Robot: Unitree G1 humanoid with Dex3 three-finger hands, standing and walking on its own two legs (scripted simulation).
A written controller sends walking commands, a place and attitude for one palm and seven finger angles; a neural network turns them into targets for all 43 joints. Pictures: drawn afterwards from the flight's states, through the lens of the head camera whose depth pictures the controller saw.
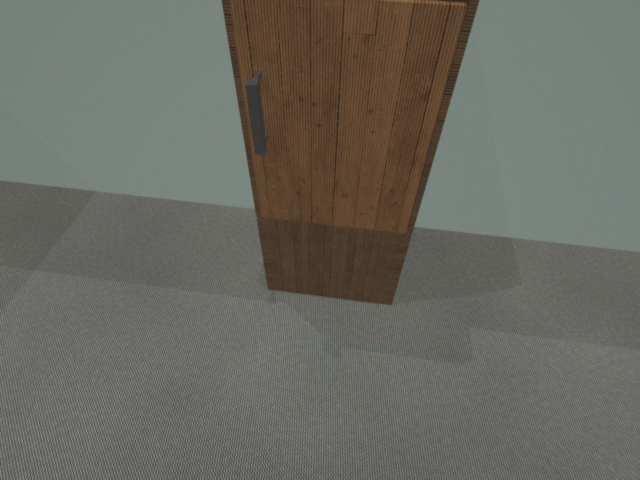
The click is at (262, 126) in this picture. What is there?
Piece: cupboard door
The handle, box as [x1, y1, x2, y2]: [245, 71, 267, 154]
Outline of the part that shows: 257,71 251,80 247,80 245,87 254,151 258,154 264,154 266,149 265,142 267,134 264,133 258,84 261,73 260,71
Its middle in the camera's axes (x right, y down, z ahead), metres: -0.14 -0.27 +0.86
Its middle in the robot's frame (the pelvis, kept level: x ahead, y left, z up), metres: +0.82 +0.18 +0.01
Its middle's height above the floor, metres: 0.79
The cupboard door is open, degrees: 0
